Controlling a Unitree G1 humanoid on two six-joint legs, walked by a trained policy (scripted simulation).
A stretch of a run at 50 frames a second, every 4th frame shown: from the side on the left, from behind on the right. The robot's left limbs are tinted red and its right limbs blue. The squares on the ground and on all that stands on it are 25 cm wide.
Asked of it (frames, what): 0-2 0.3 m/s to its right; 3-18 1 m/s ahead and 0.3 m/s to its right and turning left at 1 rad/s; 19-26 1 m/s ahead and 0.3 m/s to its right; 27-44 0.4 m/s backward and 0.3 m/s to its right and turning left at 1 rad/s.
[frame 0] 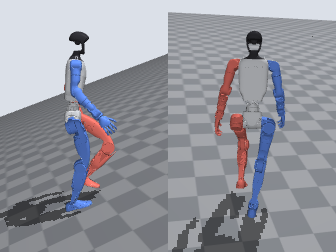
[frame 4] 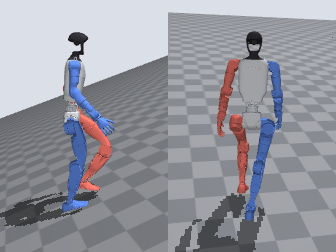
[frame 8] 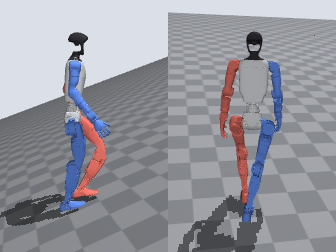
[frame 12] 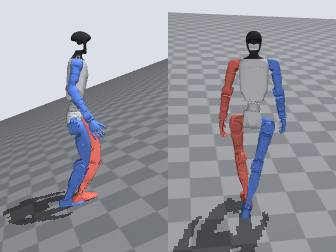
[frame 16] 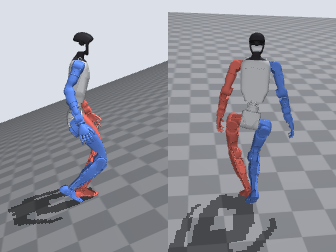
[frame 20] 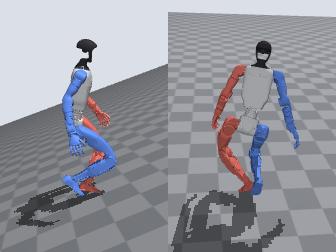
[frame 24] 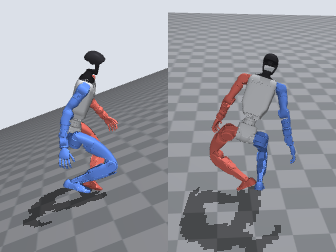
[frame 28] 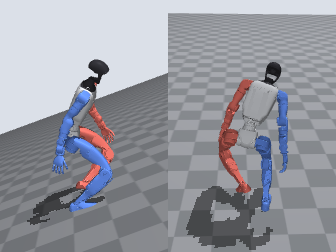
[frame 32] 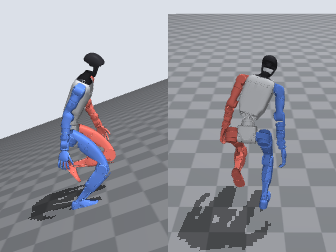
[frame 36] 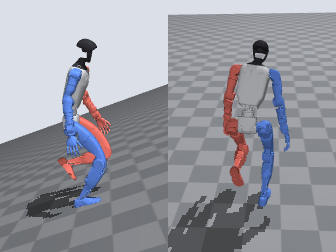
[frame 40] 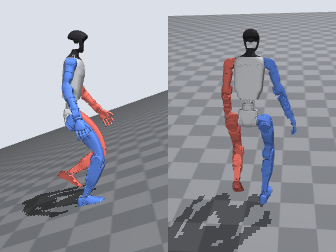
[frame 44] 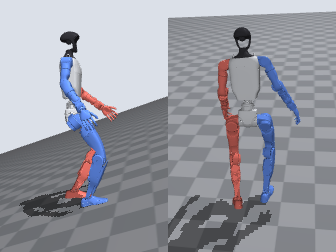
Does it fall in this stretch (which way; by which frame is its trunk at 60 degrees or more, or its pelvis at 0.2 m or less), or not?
no
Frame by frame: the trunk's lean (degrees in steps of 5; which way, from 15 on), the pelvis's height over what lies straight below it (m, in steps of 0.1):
0: 5, 0.8
4: 5, 0.8
8: 5, 0.8
12: 5, 0.8
16: 5, 0.7
20: 15 forward and to its right, 0.7
24: 25 forward and to its right, 0.6
28: 35 forward and to its right, 0.6
32: 30 forward and to its right, 0.6
36: 20 forward and to its right, 0.7
40: 5, 0.8
44: 5, 0.8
